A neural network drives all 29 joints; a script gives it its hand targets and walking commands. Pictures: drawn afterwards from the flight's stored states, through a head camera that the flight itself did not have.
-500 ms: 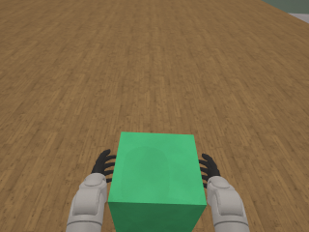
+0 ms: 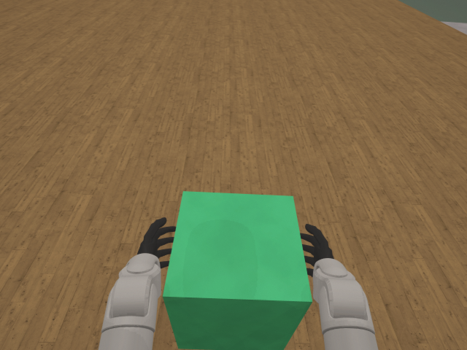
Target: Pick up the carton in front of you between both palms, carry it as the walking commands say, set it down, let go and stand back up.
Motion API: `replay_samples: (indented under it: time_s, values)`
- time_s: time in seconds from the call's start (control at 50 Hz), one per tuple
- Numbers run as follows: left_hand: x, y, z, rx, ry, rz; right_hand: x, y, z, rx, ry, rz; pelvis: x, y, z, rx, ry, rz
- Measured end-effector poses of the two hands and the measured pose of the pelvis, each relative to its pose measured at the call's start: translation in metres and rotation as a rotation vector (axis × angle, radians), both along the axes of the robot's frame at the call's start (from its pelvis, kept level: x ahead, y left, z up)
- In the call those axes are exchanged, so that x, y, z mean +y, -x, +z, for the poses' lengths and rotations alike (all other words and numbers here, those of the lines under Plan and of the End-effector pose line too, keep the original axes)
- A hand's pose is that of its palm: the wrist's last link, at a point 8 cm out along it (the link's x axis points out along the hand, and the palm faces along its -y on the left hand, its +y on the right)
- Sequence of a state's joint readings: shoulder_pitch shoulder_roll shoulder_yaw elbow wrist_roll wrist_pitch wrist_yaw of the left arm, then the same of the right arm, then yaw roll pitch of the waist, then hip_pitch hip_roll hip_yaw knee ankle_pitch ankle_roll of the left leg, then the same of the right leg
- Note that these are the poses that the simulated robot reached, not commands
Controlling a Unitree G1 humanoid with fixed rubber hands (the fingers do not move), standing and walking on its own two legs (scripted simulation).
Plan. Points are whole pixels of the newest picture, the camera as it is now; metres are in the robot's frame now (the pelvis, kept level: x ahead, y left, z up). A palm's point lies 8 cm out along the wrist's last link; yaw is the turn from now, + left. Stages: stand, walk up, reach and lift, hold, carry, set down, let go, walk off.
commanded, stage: carry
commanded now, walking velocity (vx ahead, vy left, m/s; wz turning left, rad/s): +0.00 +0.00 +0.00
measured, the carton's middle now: (234, 274) +0.30 +0.00 -0.04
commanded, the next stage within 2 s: hold in 1.42 s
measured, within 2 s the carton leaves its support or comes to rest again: neither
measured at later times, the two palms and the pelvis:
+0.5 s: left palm (142, 265) +0.27 +0.16 +0.04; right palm (317, 270) +0.27 -0.14 +0.04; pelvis -0.01 +0.01 +0.00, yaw +1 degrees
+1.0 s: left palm (137, 264) +0.28 +0.17 +0.03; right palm (311, 268) +0.28 -0.13 +0.04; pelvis +0.00 +0.02 +0.00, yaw +1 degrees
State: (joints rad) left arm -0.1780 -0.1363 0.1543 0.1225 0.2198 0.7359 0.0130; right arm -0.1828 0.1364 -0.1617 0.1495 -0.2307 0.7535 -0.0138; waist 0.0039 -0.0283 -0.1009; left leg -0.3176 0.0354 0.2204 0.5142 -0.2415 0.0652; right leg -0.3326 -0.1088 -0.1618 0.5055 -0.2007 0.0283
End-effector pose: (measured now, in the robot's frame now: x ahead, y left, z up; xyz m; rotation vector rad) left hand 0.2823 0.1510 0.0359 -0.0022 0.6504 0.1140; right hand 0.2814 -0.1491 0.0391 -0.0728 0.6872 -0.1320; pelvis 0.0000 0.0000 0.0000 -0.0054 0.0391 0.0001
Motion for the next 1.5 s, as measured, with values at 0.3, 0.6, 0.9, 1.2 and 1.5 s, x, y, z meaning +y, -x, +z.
replay_samples:
  time_s: [0.3, 0.6, 0.9, 1.2, 1.5]
  values:
    - [0.006, 0.006, 0.002, -0.003, -0.011, -0.007, 0.006, 0.007, -0.001, -0.002, -0.010, -0.003, 0.006, 0.006, 0.000, -0.012, 0.007, 0.004]
    - [0.012, 0.007, 0.000, -0.003, -0.002, -0.001, 0.012, 0.008, -0.002, -0.003, -0.001, 0.003, 0.011, 0.009, -0.001, -0.005, 0.009, 0.008]
    - [0.018, 0.008, -0.003, -0.004, 0.005, 0.008, 0.018, 0.005, -0.001, -0.004, 0.004, 0.011, 0.015, 0.006, -0.001, 0.001, 0.009, 0.014]
    - [0.019, 0.004, -0.002, -0.004, -0.002, -0.002, 0.019, 0.004, -0.002, -0.004, 0.004, 0.005, 0.019, 0.003, -0.001, 0.001, 0.008, 0.010]
    - [0.023, 0.011, -0.001, 0.000, -0.010, 0.010, 0.023, 0.006, -0.002, 0.000, 0.012, 0.033, 0.017, 0.005, 0.004, -0.078, 0.013, 0.087]
